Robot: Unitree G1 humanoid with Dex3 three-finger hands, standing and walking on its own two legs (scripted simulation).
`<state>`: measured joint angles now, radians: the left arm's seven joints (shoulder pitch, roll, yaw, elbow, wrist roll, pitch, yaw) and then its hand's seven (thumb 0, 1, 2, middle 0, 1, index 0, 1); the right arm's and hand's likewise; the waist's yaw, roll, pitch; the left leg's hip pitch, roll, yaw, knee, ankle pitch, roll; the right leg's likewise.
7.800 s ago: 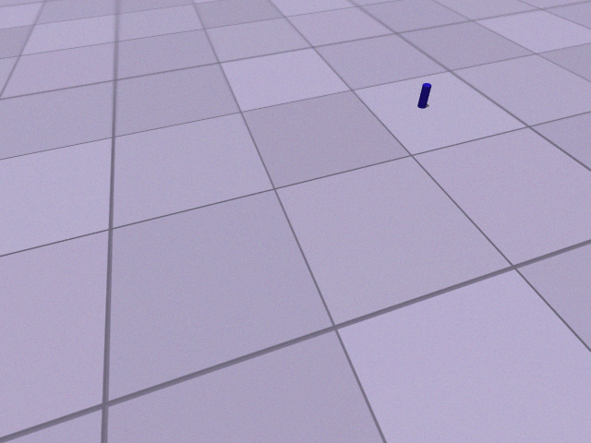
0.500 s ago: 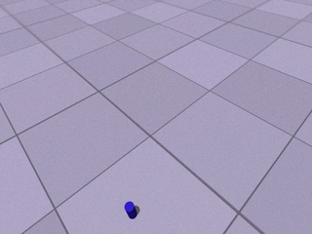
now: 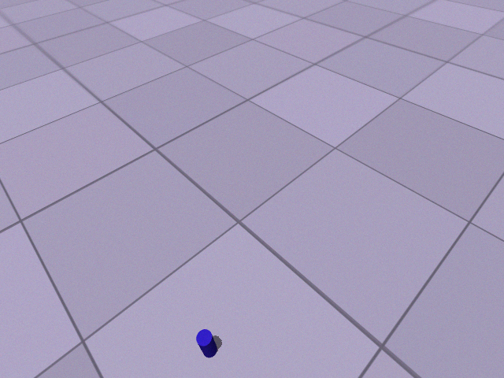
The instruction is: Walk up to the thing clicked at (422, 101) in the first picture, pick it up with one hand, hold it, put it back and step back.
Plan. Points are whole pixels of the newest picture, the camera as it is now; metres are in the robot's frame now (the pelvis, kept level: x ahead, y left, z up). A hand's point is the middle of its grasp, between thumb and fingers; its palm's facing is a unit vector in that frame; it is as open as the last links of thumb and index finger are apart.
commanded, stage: stand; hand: left
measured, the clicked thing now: (207, 343) +0.38 +0.22 -0.71
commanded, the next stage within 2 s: go down in 1.74 s
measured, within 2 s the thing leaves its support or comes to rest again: neither
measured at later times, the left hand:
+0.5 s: hand out of the picture +0.07 +0.25 -0.15, palm faces -0.02 -0.94 -0.35, open 7.4 cm
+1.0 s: hand out of the picture +0.08 +0.24 -0.16, palm faces -0.03 -0.94 -0.35, open 7.4 cm
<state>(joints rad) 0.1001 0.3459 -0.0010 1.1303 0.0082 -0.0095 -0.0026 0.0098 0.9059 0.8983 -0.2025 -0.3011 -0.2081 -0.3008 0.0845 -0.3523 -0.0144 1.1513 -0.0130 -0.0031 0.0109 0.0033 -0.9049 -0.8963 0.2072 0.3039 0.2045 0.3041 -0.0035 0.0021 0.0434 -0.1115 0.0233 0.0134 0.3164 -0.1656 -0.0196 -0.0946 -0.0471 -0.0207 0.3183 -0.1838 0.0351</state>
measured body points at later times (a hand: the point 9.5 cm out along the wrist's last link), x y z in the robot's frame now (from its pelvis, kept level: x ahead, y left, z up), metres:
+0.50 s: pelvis +0.00 -0.01 +0.00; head +0.01 -0.01 +0.45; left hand +0.08 +0.29 -0.13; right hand +0.07 -0.31 -0.14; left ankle +0.01 +0.13 -0.75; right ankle -0.01 -0.14 -0.75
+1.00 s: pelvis +0.00 -0.01 +0.00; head +0.01 -0.01 +0.45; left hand +0.08 +0.29 -0.13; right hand +0.07 -0.31 -0.13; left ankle +0.01 +0.13 -0.75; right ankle -0.01 -0.14 -0.75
